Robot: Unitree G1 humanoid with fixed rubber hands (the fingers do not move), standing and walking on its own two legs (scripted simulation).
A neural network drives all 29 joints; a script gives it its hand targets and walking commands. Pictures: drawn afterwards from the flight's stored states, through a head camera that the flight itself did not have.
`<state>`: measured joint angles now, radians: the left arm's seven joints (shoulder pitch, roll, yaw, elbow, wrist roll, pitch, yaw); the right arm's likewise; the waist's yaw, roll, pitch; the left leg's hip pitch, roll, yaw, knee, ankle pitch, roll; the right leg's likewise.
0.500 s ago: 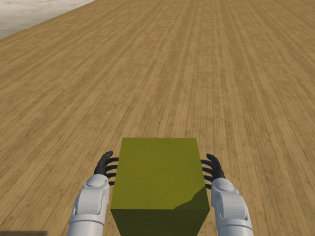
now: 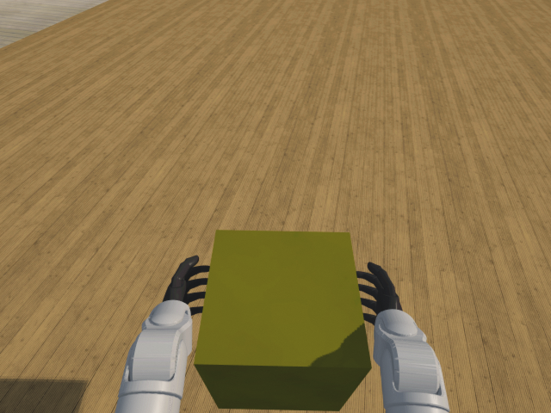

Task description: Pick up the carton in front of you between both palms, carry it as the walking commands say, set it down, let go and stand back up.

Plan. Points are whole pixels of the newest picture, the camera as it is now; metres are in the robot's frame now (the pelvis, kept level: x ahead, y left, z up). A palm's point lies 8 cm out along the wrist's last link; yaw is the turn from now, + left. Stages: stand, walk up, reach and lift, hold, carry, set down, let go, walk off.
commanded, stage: carry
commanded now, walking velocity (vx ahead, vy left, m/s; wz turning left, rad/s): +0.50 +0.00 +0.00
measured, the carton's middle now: (280, 325) +0.31 +0.00 -0.05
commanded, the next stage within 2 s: none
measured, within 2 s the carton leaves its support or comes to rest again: neither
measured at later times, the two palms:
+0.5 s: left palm (191, 204) +0.50 +0.18 +0.03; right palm (348, 217) +0.49 -0.12 +0.02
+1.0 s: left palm (196, 193) +0.54 +0.18 +0.02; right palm (343, 202) +0.54 -0.12 +0.01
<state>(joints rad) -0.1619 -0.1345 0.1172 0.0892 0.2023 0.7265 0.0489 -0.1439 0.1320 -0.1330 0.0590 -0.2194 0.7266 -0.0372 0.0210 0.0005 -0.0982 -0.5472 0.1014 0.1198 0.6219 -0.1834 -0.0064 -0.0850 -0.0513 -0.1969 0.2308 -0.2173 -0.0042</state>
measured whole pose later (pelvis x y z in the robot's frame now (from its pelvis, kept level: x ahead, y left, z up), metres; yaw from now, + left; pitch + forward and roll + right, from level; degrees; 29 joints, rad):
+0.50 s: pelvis +0.21 +0.04 -0.01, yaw -2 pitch +2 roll +0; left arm -0.15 -0.13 0.12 0.05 0.20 0.71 0.06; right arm -0.15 0.13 -0.13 0.06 -0.19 0.70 -0.05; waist 0.00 0.01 -0.05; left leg -0.23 0.05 0.22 0.48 -0.28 0.02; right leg -0.33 -0.06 -0.17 0.46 -0.16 -0.01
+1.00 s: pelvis +0.26 +0.04 -0.02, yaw -1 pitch +3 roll +0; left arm -0.18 -0.14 0.14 0.13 0.22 0.72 0.05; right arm -0.17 0.14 -0.14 0.12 -0.22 0.73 -0.04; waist 0.00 0.01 -0.10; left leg -0.20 0.06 0.20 0.54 -0.39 0.00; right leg -0.31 -0.07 -0.19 0.57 -0.31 -0.01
